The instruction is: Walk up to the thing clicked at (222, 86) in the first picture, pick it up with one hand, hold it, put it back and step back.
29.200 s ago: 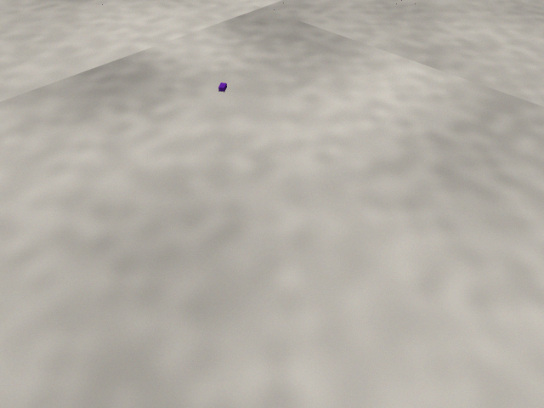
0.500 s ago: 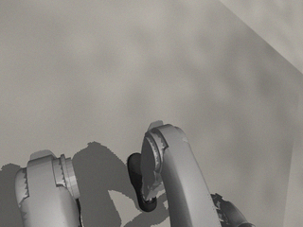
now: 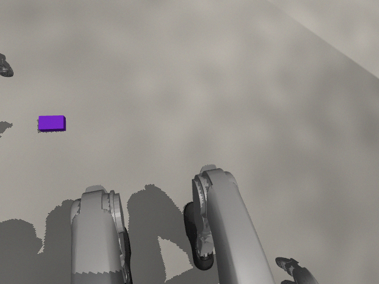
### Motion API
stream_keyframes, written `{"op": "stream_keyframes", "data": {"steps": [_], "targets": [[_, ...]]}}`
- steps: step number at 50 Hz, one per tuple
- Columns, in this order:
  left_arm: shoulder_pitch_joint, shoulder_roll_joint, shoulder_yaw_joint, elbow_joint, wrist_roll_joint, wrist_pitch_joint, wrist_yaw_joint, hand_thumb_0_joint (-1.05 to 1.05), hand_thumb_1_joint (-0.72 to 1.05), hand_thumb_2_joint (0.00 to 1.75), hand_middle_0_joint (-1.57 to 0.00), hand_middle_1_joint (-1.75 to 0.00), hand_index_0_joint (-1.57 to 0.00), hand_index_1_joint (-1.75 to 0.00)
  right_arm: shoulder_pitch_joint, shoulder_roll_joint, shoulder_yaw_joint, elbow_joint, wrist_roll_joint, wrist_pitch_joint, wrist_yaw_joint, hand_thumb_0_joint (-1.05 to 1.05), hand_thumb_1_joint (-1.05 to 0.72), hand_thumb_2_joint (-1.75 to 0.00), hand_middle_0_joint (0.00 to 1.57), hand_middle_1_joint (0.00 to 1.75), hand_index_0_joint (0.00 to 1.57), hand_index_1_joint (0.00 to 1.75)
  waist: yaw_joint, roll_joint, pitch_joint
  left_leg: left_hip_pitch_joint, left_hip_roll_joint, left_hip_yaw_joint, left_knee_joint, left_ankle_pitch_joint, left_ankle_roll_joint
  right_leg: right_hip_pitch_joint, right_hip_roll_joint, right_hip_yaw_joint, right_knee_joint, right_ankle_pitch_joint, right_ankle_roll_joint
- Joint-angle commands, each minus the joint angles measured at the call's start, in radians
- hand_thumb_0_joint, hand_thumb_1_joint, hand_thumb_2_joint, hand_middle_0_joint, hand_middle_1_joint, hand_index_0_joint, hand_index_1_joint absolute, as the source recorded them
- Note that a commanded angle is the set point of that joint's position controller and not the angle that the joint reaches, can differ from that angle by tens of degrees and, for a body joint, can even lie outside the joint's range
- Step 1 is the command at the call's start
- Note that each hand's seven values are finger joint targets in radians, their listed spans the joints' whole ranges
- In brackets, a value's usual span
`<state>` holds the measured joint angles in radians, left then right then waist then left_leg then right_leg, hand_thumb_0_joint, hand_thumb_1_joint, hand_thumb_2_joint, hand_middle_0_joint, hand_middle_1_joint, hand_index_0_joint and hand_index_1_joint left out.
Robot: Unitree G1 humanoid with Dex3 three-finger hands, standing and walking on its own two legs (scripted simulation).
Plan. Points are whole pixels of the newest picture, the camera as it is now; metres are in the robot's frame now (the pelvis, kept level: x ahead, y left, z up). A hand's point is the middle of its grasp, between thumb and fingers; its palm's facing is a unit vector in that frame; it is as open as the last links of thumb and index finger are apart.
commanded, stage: go down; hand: left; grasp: from above
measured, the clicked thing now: (52, 123) +0.53 +0.29 -0.39
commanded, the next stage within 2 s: none
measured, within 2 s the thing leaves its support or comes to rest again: neither
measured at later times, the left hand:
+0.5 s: hand out of the picture +0.50 +0.32 +0.01, palm faces -0.45 +0.01 -0.89, open 11.9 cm
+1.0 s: hand out of the picture +0.49 +0.34 +0.04, palm faces -0.46 +0.00 -0.89, open 12.9 cm
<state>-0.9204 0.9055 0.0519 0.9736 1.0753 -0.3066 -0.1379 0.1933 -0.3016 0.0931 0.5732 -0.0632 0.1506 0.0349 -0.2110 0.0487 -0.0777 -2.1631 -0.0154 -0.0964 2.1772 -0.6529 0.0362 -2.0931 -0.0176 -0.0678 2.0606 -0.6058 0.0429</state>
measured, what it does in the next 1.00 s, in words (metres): rises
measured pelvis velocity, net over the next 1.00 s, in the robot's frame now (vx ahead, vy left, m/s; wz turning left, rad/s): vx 0.00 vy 0.00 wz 0.03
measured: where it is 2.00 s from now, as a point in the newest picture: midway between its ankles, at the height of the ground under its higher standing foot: (162, 259)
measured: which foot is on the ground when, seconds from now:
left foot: down 0.00-1.00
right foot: down 0.00-1.00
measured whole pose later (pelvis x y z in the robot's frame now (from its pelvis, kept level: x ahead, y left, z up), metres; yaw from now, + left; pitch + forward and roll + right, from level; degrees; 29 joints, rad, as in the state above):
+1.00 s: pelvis +0.00 +0.00 +0.09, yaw +2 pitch +34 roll -7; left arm -0.99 0.92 0.06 1.16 1.16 -0.42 -0.06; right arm 0.19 -0.27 0.07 0.66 -0.04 0.11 0.00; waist -0.22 0.04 -0.12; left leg -1.86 0.01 -0.07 1.88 -0.62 0.04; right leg -1.81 0.00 -0.05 1.77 -0.56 0.04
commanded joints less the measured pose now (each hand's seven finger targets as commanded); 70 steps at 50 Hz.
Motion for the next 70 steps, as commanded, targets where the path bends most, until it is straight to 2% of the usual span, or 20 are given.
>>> {"op": "stream_keyframes", "data": {"steps": [1,4,8,11,15,18,22,27,28,31,36,38,40,45,47,53,58,62,67,70], "targets": [[-0.304,0.285,0.096,-0.152,-0.052,-0.064,0.018,0.0,0.05,0.52,-0.53,-0.54,-0.54,-0.53,0.18,-0.222,-0.093,-0.003,-0.001,-0.006,-0.04,0.0,-0.91,-0.9,0.2,0.3,0.2,0.3,-0.031,0.195,-0.636,0.551,-0.001,0.013,-0.278,0.168,-0.003,0.33,0.023,-0.024,-0.25,0.137,-0.101],[-0.344,0.307,0.111,-0.152,-0.038,-0.107,0.04,0.0,0.02,0.55,-0.5,-0.58,-0.51,-0.57,0.173,-0.205,-0.087,0.005,0.002,-0.018,-0.043,0.0,-0.91,-0.9,0.2,0.3,0.2,0.3,-0.014,0.25,-0.671,0.605,0.007,0.01,-0.329,0.154,-0.005,0.345,0.023,-0.019,-0.25,0.143,-0.094],[-0.384,0.301,0.101,-0.09,-0.001,-0.13,0.081,0.0,-0.06,0.61,-0.43,-0.65,-0.45,-0.63,0.153,-0.2,-0.083,0.019,0.003,-0.027,-0.046,0.0,-0.91,-0.9,0.2,0.3,0.2,0.3,-0.017,0.289,-0.65,0.66,0.019,-0.008,-0.391,0.102,-0.008,0.329,0.025,-0.024,-0.251,0.127,-0.086],[-0.414,0.292,0.084,-0.058,0.03,-0.121,0.109,0.0,-0.08,0.63,-0.42,-0.66,-0.44,-0.65,0.158,-0.198,-0.084,0.027,0.004,-0.033,-0.046,0.0,-0.91,-0.9,0.2,0.3,0.2,0.3,-0.027,0.294,-0.656,0.674,0.021,-0.009,-0.426,0.06,-0.005,0.347,0.028,-0.028,-0.267,0.118,-0.079],[-0.452,0.296,0.083,-0.047,0.042,-0.096,0.124,0.0,-0.14,0.68,-0.39,-0.69,-0.39,-0.69,0.17,-0.206,-0.091,0.033,0.008,-0.036,-0.046,0.0,-0.91,-0.9,0.2,0.3,0.2,0.3,-0.032,0.294,-0.676,0.719,0.024,-0.022,-0.46,0.078,-0.005,0.366,0.027,-0.031,-0.29,0.126,-0.076],[-0.431,0.312,0.089,-0.021,0.042,-0.078,0.118,0.0,-0.17,0.7,-0.36,-0.72,-0.37,-0.71,0.18,-0.204,-0.093,0.033,0.011,-0.038,-0.046,0.0,-0.92,-0.9,0.2,0.3,0.2,0.3,-0.025,0.261,-0.695,0.732,0.02,-0.017,-0.473,0.096,-0.002,0.419,0.028,-0.027,-0.321,0.136,-0.074],[-0.432,0.337,0.102,-0.033,0.035,-0.068,0.099,0.0,-0.19,0.7,-0.35,-0.75,-0.36,-0.74,0.193,-0.19,-0.091,0.031,0.013,-0.036,-0.046,0.0,-0.92,-0.9,0.2,0.3,0.2,0.3,-0.015,0.237,-0.755,0.736,0.012,0.017,-0.452,0.187,0.005,0.498,0.03,-0.01,-0.357,0.185,-0.074],[-0.38,0.352,0.115,0.014,0.024,-0.071,0.081,0.0,-0.23,0.74,-0.32,-0.78,-0.33,-0.77,0.184,-0.18,-0.089,0.024,0.02,-0.037,-0.048,0.0,-0.92,-0.9,0.2,0.3,0.2,0.3,-0.003,0.195,-0.682,0.697,0.012,0.018,-0.498,0.13,0.006,0.545,0.031,-0.007,-0.398,0.151,-0.073],[-0.393,0.339,0.106,0.005,0.023,-0.074,0.08,0.0,-0.23,0.73,-0.31,-0.79,-0.33,-0.78,0.186,-0.177,-0.089,0.023,0.018,-0.037,-0.048,0.0,-0.92,-0.9,0.2,0.3,0.2,0.3,-0.014,0.208,-0.668,0.688,0.013,0.024,-0.501,0.118,0.007,0.543,0.031,-0.005,-0.408,0.144,-0.073],[-0.376,0.336,0.104,0.009,0.025,-0.086,0.073,0.0,-0.24,0.74,-0.3,-0.81,-0.31,-0.79,0.182,-0.172,-0.089,0.023,0.022,-0.041,-0.05,0.0,-0.92,-0.9,0.2,0.3,0.2,0.3,-0.006,0.185,-0.675,0.696,0.013,0.027,-0.518,0.091,0.01,0.573,0.034,-0.003,-0.433,0.126,-0.072],[-0.396,0.325,0.098,0.004,0.026,-0.106,0.076,0.0,-0.29,0.78,-0.27,-0.82,-0.28,-0.81,0.188,-0.174,-0.085,0.042,0.019,-0.046,-0.052,0.0,-0.92,-0.9,0.2,0.3,0.2,0.3,-0.018,0.229,-0.668,0.755,0.019,0.017,-0.522,0.163,0.0,0.546,0.035,-0.004,-0.429,0.171,-0.078],[-0.404,0.35,0.109,-0.002,0.033,-0.116,0.083,0.0,-0.31,0.79,-0.26,-0.83,-0.26,-0.82,0.191,-0.177,-0.088,0.044,0.022,-0.048,-0.053,0.0,-0.92,-0.9,0.2,0.3,0.2,0.3,-0.009,0.236,-0.675,0.774,0.02,0.012,-0.542,0.154,-0.002,0.558,0.035,-0.007,-0.436,0.167,-0.079],[-0.418,0.332,0.101,-0.006,0.032,-0.124,0.091,0.0,-0.32,0.8,-0.26,-0.83,-0.26,-0.82,0.19,-0.176,-0.089,0.051,0.02,-0.049,-0.054,0.0,-0.92,-0.9,0.2,0.3,0.2,0.3,-0.016,0.241,-0.66,0.781,0.02,0.011,-0.556,0.136,-0.003,0.554,0.033,-0.006,-0.449,0.155,-0.08],[-0.438,0.314,0.085,0.01,0.049,-0.122,0.111,0.0,-0.33,0.82,-0.25,-0.84,-0.25,-0.83,0.187,-0.179,-0.089,0.062,0.017,-0.051,-0.053,0.0,-0.92,-0.9,0.2,0.3,0.2,0.3,-0.021,0.283,-0.664,0.848,0.027,-0.002,-0.579,0.165,-0.01,0.533,0.035,-0.011,-0.456,0.165,-0.081],[-0.447,0.326,0.093,0.012,0.053,-0.116,0.123,0.0,-0.35,0.83,-0.24,-0.83,-0.24,-0.83,0.181,-0.186,-0.095,0.068,0.018,-0.051,-0.052,0.0,-0.92,-0.9,0.2,0.3,0.2,0.3,-0.015,0.282,-0.663,0.868,0.031,-0.02,-0.605,0.137,-0.012,0.529,0.034,-0.015,-0.458,0.151,-0.081],[-0.46,0.311,0.077,0.02,0.064,-0.095,0.136,0.0,-0.37,0.85,-0.23,-0.85,-0.23,-0.85,0.187,-0.182,-0.095,0.077,0.018,-0.05,-0.05,0.0,-0.92,-0.9,0.2,0.3,0.2,0.3,-0.023,0.284,-0.699,0.917,0.03,-0.013,-0.603,0.215,-0.013,0.548,0.036,-0.013,-0.484,0.185,-0.082],[-0.45,0.308,0.073,0.054,0.061,-0.081,0.139,0.0,-0.38,0.85,-0.22,-0.85,-0.22,-0.86,0.174,-0.177,-0.091,0.08,0.024,-0.052,-0.052,0.0,-0.92,-0.9,0.2,0.3,0.2,0.3,-0.023,0.261,-0.646,0.875,0.028,-0.017,-0.642,0.132,-0.01,0.575,0.036,-0.012,-0.513,0.146,-0.08],[-0.429,0.308,0.069,0.07,0.068,-0.074,0.137,0.0,-0.38,0.85,-0.22,-0.85,-0.22,-0.86,0.174,-0.172,-0.091,0.074,0.029,-0.052,-0.053,0.0,-0.92,-0.9,0.2,0.3,0.2,0.3,-0.017,0.247,-0.661,0.887,0.028,-0.013,-0.651,0.139,-0.009,0.603,0.041,-0.01,-0.526,0.151,-0.082],[-0.43,0.321,0.083,0.027,0.058,-0.08,0.132,0.0,-0.4,0.86,-0.21,-0.87,-0.21,-0.87,0.192,-0.169,-0.09,0.076,0.027,-0.052,-0.052,0.0,-0.93,-0.91,0.2,0.3,0.2,0.3,-0.009,0.242,-0.708,0.937,0.029,-0.006,-0.626,0.264,-0.011,0.614,0.042,-0.007,-0.527,0.215,-0.083],[-0.408,0.305,0.076,0.047,0.055,-0.084,0.136,0.0,-0.4,0.86,-0.21,-0.88,-0.21,-0.88,0.193,-0.166,-0.085,0.072,0.026,-0.053,-0.052,0.0,-0.93,-0.91,0.2,0.3,0.2,0.3,-0.011,0.256,-0.675,0.936,0.03,-0.01,-0.638,0.266,-0.013,0.604,0.044,-0.008,-0.529,0.21,-0.086]]}}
